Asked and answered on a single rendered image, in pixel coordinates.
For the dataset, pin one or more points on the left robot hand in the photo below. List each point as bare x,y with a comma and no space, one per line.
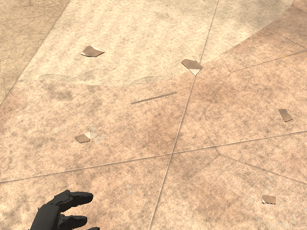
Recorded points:
49,217

